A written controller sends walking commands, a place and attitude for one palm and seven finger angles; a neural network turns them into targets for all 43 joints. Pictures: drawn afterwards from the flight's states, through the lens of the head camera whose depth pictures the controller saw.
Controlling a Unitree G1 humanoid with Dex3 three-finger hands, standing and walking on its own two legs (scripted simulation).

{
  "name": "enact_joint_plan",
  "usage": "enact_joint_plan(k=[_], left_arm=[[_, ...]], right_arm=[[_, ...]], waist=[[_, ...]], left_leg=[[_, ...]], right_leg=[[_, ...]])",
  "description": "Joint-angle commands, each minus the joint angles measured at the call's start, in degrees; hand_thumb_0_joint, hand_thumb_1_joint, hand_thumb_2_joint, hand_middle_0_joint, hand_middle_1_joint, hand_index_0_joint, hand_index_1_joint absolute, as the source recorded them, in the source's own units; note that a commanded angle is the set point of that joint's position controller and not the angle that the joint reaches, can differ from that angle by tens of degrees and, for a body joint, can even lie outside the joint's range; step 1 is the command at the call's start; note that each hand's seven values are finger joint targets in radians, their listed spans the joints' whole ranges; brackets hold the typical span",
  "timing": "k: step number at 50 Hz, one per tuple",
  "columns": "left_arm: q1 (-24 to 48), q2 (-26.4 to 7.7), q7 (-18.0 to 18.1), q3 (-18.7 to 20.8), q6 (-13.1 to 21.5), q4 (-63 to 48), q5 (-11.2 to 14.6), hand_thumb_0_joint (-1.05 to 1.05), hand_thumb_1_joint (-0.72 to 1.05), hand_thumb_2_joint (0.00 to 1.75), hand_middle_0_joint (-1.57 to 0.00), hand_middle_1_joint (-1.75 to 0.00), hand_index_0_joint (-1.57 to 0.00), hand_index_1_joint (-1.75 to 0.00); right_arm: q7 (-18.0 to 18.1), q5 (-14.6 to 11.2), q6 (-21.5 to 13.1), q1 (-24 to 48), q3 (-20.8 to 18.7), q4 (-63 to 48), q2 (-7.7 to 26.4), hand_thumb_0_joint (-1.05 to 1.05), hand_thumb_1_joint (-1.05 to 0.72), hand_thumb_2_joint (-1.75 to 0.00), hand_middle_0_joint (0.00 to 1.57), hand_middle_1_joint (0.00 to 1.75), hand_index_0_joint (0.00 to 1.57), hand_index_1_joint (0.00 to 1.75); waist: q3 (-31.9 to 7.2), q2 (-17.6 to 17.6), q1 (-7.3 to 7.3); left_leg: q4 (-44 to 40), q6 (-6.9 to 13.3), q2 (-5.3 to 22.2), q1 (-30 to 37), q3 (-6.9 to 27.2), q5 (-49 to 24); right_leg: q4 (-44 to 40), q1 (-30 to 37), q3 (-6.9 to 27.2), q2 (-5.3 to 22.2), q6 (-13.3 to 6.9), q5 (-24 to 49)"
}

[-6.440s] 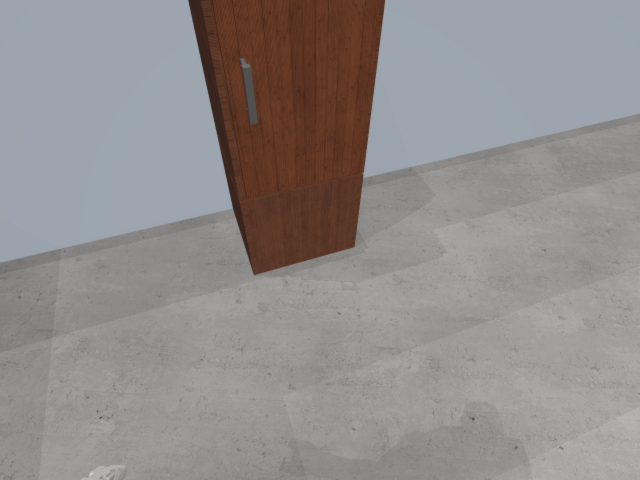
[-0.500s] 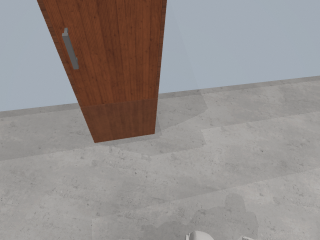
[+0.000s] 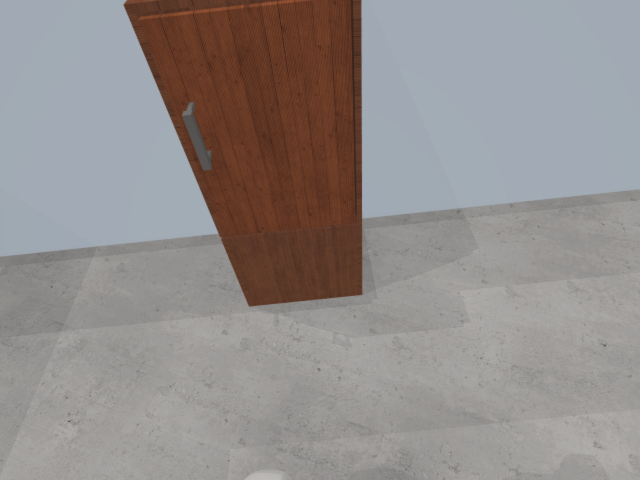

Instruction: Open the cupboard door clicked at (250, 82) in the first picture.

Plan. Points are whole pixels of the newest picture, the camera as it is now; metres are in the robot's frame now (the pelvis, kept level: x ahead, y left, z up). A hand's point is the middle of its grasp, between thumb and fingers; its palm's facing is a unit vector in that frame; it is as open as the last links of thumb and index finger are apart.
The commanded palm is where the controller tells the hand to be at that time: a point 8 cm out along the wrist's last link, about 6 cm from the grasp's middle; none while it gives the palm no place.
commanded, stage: take the last steps up to it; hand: left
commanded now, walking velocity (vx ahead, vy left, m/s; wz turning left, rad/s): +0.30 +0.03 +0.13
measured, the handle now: (199, 137) +0.79 +0.31 +0.01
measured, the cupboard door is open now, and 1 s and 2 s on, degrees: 0 0 0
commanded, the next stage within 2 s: come to a stop and stand still in 0.84 s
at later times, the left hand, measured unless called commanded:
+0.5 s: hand out of the picture -0.05 +0.21 -0.18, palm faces +0.14 -0.98 -0.13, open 7.3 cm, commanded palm none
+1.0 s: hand (229, 379) +0.31 +0.19 -0.16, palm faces +0.04 -0.98 -0.22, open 7.3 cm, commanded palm none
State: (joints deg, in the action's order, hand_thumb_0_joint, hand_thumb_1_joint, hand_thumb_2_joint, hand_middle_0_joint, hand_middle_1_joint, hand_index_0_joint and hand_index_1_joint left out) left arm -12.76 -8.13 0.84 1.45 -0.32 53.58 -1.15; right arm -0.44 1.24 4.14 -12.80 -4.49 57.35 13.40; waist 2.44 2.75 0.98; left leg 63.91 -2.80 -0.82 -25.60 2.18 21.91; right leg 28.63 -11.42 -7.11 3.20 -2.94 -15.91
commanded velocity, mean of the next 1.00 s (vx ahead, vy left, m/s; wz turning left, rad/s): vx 0.21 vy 0.00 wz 0.00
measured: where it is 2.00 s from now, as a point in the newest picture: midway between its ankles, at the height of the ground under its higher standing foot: outside the picture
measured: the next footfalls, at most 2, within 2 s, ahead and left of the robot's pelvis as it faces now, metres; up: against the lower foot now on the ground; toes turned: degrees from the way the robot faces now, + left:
left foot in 0.38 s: +0.07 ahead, +0.16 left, +0.00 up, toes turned +11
right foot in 0.84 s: +0.33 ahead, -0.08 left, +0.00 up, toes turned -7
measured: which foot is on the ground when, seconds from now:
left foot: up 0.00-0.36, down 0.38-0.84, up 0.86-1.00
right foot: down 0.00-0.38, up 0.40-0.82, down 0.84-1.00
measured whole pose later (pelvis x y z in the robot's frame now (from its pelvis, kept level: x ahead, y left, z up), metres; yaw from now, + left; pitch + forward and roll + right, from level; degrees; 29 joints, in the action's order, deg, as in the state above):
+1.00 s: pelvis +0.22 +0.01 -0.01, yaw +2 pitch -2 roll +0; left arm -8.6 -8.5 0.4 2.5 2.3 58.8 -0.9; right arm 0.9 1.2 0.0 -20.4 -2.5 64.8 8.9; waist 3.7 2.2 2.4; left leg 65.0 0.0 4.7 -22.4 -2.8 22.3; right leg 29.5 -17.2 -9.1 1.4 -3.7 -10.3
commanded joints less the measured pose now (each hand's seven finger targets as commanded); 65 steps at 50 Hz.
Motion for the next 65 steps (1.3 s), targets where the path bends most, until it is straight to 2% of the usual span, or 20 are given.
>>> enact_joint_plan(k=[1, 10, 16, 17, 19, 20, 24, 27, 37, 39, 40, 41, 42, 43, 45, 49, 56, 60, 63, 65], left_arm=[[-4.8, -10.4, 0.7, 2.7, 2.2, -1.0, -0.1, 0.00, 0.90, 0.90, -0.20, -0.30, -0.20, -0.30], [-14.1, -10.6, 0.0, 2.4, 3.4, 6.4, -0.8, 0.00, 0.90, 0.90, -0.20, -0.30, -0.20, -0.30], [-11.8, -9.7, -0.2, 2.3, 2.7, 9.4, 0.0, 0.00, 0.90, 0.90, -0.20, -0.30, -0.20, -0.30], [-11.2, -8.0, -0.3, 1.9, 2.5, 9.3, 0.1, 0.00, 0.90, 0.90, -0.20, -0.30, -0.20, -0.30], [-8.3, -3.0, -0.9, 0.7, 2.4, 6.3, 0.1, 0.00, 0.90, 0.90, -0.20, -0.30, -0.20, -0.30], [-4.4, -4.5, -0.7, 0.9, 2.1, 4.9, -0.6, 0.00, 0.90, 0.90, -0.20, -0.30, -0.20, -0.30], [-7.0, -3.4, -1.9, 1.9, 1.8, 7.8, -0.7, 0.00, 0.90, 0.90, -0.20, -0.30, -0.20, -0.30], [-6.8, -2.8, -1.9, 1.9, 1.1, 7.5, -0.6, 0.00, 0.90, 0.90, -0.20, -0.30, -0.20, -0.30], [6.5, -3.7, -2.2, 2.0, 1.4, 2.1, 0.0, 0.00, 0.90, 0.90, -0.20, -0.30, -0.20, -0.30], [-0.4, -5.1, -2.1, 2.4, 2.1, 4.0, -0.1, 0.00, 0.90, 0.90, -0.20, -0.30, -0.20, -0.30], [-7.6, -7.3, -1.8, 2.9, 2.8, 6.2, -0.3, 0.00, 0.90, 0.90, -0.20, -0.30, -0.20, -0.30], [-15.3, -12.4, -1.2, 4.2, 3.7, 8.5, -0.7, 0.00, 0.90, 0.90, -0.20, -0.30, -0.20, -0.30], [-19.2, -17.9, -0.8, 5.0, 3.8, 9.1, 0.0, 0.00, 0.90, 0.90, -0.20, -0.30, -0.20, -0.30], [-15.8, -17.3, -0.5, 4.9, 3.5, 8.0, 0.9, 0.00, 0.90, 0.90, -0.20, -0.30, -0.20, -0.30], [-5.1, -12.4, 0.0, 3.6, 2.9, 4.9, 0.7, 0.00, 0.90, 0.90, -0.20, -0.30, -0.20, -0.30], [2.3, -6.8, 0.6, 1.6, 3.3, 3.5, 0.1, 0.00, 0.90, 0.90, -0.20, -0.30, -0.20, -0.30], [-0.9, -9.9, 1.3, 2.5, 1.1, 3.9, -0.1, 0.00, 0.90, 0.90, -0.20, -0.30, -0.20, -0.30], [0.0, -10.2, 1.4, 3.1, -0.1, 3.6, 0.0, 0.00, 0.90, 0.90, -0.20, -0.30, -0.20, -0.30], [-3.3, -5.9, 1.2, 2.1, -1.2, 2.5, 0.5, 0.00, 0.90, 0.90, -0.20, -0.30, -0.20, -0.30], [-2.3, -6.8, 1.3, 2.2, -1.8, 3.0, 0.5, 0.00, 0.90, 0.90, -0.20, -0.30, -0.20, -0.30]], right_arm=[[-0.5, 0.6, -1.6, 1.3, -0.5, -3.2, 3.2, 0.00, -0.90, -0.90, 0.20, 0.30, 0.20, 0.30], [-1.2, 0.3, -3.8, 6.5, 1.0, -3.3, 0.6, 0.00, -0.90, -0.90, 0.20, 0.30, 0.20, 0.30], [-0.4, -0.1, -5.4, -0.9, 1.8, 0.0, -0.3, 0.00, -0.90, -0.90, 0.20, 0.30, 0.20, 0.30], [0.2, -0.3, -6.0, -5.1, 1.5, 1.8, 1.6, 0.00, -0.90, -0.90, 0.20, 0.30, 0.20, 0.30], [1.3, 0.4, -5.9, -15.6, -0.6, 4.2, 9.9, 0.00, -0.90, -0.90, 0.20, 0.30, 0.20, 0.30], [1.5, 0.3, -5.9, -15.7, -0.5, 4.5, 9.5, 0.00, -0.90, -0.90, 0.20, 0.30, 0.20, 0.30], [2.2, 0.0, -7.4, -7.6, 1.1, 2.4, 2.0, 0.00, -0.90, -0.90, 0.20, 0.30, 0.20, 0.30], [2.3, -0.3, -8.4, -8.7, 1.4, 2.9, 1.8, 0.00, -0.90, -0.90, 0.20, 0.30, 0.20, 0.30], [2.4, 0.7, -7.7, -13.6, 0.9, 6.6, 3.0, 0.00, -0.90, -0.90, 0.20, 0.30, 0.20, 0.30], [2.3, 0.4, -7.5, -12.8, 0.9, 6.8, 3.7, 0.00, -0.90, -0.90, 0.20, 0.30, 0.20, 0.30], [2.1, 0.0, -7.6, -12.5, 0.9, 6.9, 3.3, 0.00, -0.90, -0.90, 0.20, 0.30, 0.20, 0.30], [1.5, -0.7, -7.8, -13.6, 1.2, 6.3, 1.3, 0.00, -0.90, -0.90, 0.20, 0.30, 0.20, 0.30], [1.7, -1.2, -7.8, -16.2, 1.6, 4.7, -1.3, 0.00, -0.90, -0.90, 0.20, 0.30, 0.20, 0.30], [1.9, -1.5, -6.9, -13.7, 1.3, 4.1, 0.4, 0.00, -0.90, -0.90, 0.20, 0.30, 0.20, 0.30], [1.4, -0.5, -6.3, -8.4, 1.2, 3.5, -0.6, 0.00, -0.90, -0.90, 0.20, 0.30, 0.20, 0.30], [1.2, 0.1, -4.2, -14.3, 2.2, 6.2, -4.2, 0.00, -0.90, -0.90, 0.20, 0.30, 0.20, 0.30], [1.7, -0.7, -2.7, -6.5, 2.0, 2.7, -2.8, 0.00, -0.90, -0.90, 0.20, 0.30, 0.20, 0.30], [1.7, -0.5, -2.7, -6.4, 1.4, 2.0, -1.4, 0.00, -0.90, -0.90, 0.20, 0.30, 0.20, 0.30], [2.0, 0.0, -3.6, -3.4, 0.8, -0.6, 5.2, 0.00, -0.90, -0.90, 0.20, 0.30, 0.20, 0.30], [3.1, 0.1, -3.9, -0.3, 1.0, -1.4, 5.3, 0.00, -0.90, -0.90, 0.20, 0.30, 0.20, 0.30]], waist=[[0.5, -11.3, -2.78], [1.7, -11.1, -5.51], [1.1, -8.8, -0.98], [0.3, -3.2, 1.00], [1.6, 14.6, 5.46], [3.7, 12.0, 5.75], [6.1, 3.4, 0.09], [5.3, 2.9, -0.99], [6.9, 5.1, 0.67], [2.6, 2.7, -3.03], [-1.5, -0.2, -6.17], [-8.7, -9.4, -8.95], [-14.8, -19.0, -7.68], [-13.7, -15.0, -7.61], [-2.1, -7.5, -4.59], [-0.9, -7.6, 1.55], [-2.0, -8.2, -1.47], [-1.2, -9.5, 0.00], [-1.5, 9.7, -1.87], [-2.7, 10.9, -1.29]], left_leg=[[-0.3, -0.8, 3.5, -5.8, -0.8, -3.3], [-20.3, 1.2, 5.0, -2.7, -5.8, -0.3], [-38.5, 2.4, 2.8, 18.5, -11.3, -6.6], [-41.6, 2.7, 4.7, 26.8, -9.0, -4.7], [-54.2, 10.9, 24.3, 32.5, 17.3, 12.8], [-56.3, 12.3, 25.5, 28.5, 19.5, 14.7], [-56.3, 11.0, 19.2, 20.1, 5.7, -3.4], [-55.5, 11.7, 17.3, 20.9, 0.4, -16.1], [-48.6, 10.8, 17.5, 22.6, -4.6, -33.4], [-39.5, 9.3, 16.0, 21.5, -6.3, -40.9], [-29.9, 7.5, 13.5, 17.8, -7.8, -39.6], [-14.8, 5.0, 8.8, 7.7, -11.2, -24.2], [3.2, 3.3, 1.5, -2.1, -9.7, 11.9], [10.0, 4.4, 3.4, -2.2, -3.0, 12.9], [11.5, 4.4, 7.4, -5.0, -1.2, 4.2], [-4.4, 1.9, 7.6, 5.5, -3.3, -2.0], [-21.7, 0.5, 4.3, 6.9, -4.7, -1.7], [-33.9, 0.9, 4.1, 14.0, -4.9, -10.4], [-45.7, 9.2, 19.6, 12.4, 9.6, -36.1], [-48.6, 13.8, 20.6, 11.3, 11.3, -36.9]], right_leg=[[-16.6, 3.9, 12.7, 13.8, -2.7, -1.0], [-20.0, 7.5, 13.2, 15.5, -4.9, -6.6], [-14.0, -4.4, 6.9, 11.2, -2.2, -9.4], [-8.7, -10.5, 4.7, 8.9, -0.5, -10.5], [16.8, -26.5, -3.4, -0.2, 3.5, -16.1], [25.1, -28.0, 1.1, 1.2, 2.8, -16.3], [33.0, -24.8, 4.4, 4.9, 3.6, -2.4], [31.8, -24.7, 3.9, 4.8, 4.6, 1.8], [9.5, -16.3, 0.0, 1.4, 2.3, 3.5], [4.5, -5.0, -2.0, -1.7, 1.1, 5.4], [0.6, 6.2, -1.2, -1.5, 0.6, 9.2], [-0.8, 19.9, 10.3, 9.0, -2.5, 15.4], [-6.6, 26.4, 30.0, 23.1, -9.4, 26.7], [-10.8, 19.1, 30.8, 23.9, -11.3, 19.2], [-15.2, 3.4, 24.6, 19.8, -9.8, 0.8], [-16.9, -10.3, 8.5, 13.0, -5.3, 12.7], [-10.7, -3.7, 9.8, 13.8, -7.4, 24.5], [-5.5, -6.2, 9.5, 12.5, -4.8, 21.8], [8.6, -7.1, 0.8, 0.5, 2.8, -4.0], [23.8, -8.3, 6.4, -1.2, 3.3, -16.4]])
